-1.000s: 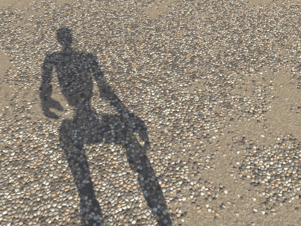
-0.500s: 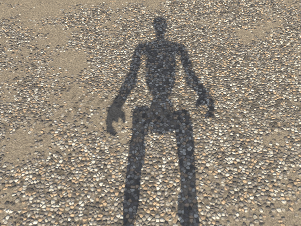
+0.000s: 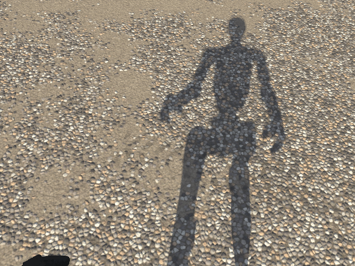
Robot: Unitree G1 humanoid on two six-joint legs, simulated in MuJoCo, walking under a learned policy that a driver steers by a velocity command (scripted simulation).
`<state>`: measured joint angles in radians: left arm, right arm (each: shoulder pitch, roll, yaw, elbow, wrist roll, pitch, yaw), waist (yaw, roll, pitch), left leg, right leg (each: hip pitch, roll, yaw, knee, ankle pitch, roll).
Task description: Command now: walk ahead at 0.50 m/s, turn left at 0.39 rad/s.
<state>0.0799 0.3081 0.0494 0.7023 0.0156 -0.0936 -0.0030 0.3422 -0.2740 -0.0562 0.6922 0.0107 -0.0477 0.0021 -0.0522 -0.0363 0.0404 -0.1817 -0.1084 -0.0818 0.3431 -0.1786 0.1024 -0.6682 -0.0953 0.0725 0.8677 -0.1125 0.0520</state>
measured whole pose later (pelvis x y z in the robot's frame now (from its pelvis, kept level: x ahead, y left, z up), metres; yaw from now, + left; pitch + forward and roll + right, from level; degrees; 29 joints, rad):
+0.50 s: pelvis +0.29 -0.06 +0.00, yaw -4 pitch +2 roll +0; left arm 0.34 0.27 0.05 0.77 -0.01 -0.07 -0.02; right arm 0.17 -0.29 -0.04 0.66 -0.02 -0.09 0.00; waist 0.05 0.03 0.03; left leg -0.59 0.06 -0.08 0.91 -0.26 -0.04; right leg -0.19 0.11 0.08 0.33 -0.15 -0.08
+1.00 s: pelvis +0.55 -0.04 +0.00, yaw -22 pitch +1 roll +2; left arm 0.21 0.33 0.07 0.66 -0.02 -0.01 -0.01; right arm 0.31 -0.27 -0.06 0.78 -0.01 -0.10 0.00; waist -0.05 -0.06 0.02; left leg -0.10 -0.03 0.10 0.29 -0.21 0.03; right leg -0.67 -0.09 0.07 1.02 -0.20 0.02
